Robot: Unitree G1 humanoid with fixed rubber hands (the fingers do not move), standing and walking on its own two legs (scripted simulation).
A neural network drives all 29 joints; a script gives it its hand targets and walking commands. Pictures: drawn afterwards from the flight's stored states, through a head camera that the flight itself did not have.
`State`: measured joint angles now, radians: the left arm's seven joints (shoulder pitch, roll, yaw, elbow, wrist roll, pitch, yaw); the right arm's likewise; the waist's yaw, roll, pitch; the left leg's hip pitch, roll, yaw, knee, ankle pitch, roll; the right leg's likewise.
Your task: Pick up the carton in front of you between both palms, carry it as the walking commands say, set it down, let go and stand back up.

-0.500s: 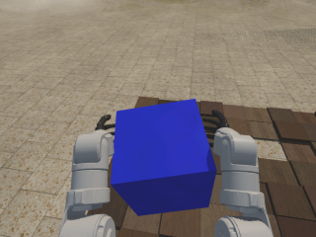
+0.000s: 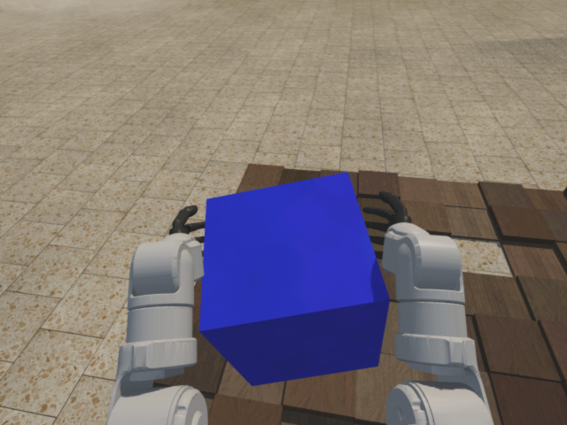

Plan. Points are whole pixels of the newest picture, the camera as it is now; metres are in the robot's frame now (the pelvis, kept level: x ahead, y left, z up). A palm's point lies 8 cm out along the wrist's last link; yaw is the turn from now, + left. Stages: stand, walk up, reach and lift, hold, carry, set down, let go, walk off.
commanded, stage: carry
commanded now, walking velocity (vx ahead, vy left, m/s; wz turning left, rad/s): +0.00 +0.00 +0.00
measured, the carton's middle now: (296, 286) +0.34 -0.01 +0.04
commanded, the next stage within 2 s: none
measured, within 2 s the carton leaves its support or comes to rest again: neither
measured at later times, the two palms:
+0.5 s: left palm (186, 246) +0.34 +0.14 +0.13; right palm (398, 240) +0.34 -0.15 +0.13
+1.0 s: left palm (188, 252) +0.33 +0.14 +0.14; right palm (404, 243) +0.33 -0.15 +0.14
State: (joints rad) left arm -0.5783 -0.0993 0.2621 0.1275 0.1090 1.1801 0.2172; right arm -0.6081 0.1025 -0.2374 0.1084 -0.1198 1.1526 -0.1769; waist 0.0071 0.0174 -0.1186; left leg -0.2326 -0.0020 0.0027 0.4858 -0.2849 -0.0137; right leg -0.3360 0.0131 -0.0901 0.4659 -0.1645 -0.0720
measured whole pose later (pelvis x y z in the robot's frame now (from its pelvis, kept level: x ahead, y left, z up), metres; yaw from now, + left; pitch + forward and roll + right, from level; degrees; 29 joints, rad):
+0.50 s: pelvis +0.01 +0.00 +0.00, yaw +0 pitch +2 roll +1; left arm -0.59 -0.09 0.25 0.13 0.10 1.18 0.22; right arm -0.58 0.12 -0.24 0.08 -0.12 1.14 -0.18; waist 0.01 0.02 -0.11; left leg -0.23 0.00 0.00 0.51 -0.31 -0.02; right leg -0.34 0.02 -0.09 0.51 -0.20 -0.08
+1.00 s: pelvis +0.00 -0.01 +0.00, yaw +0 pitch +1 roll +2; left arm -0.61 -0.09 0.28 0.17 0.12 1.18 0.21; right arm -0.61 0.12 -0.25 0.13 -0.14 1.15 -0.18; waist 0.01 0.01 -0.13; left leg -0.24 0.01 0.00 0.50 -0.29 -0.03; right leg -0.35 0.02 -0.10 0.49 -0.17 -0.09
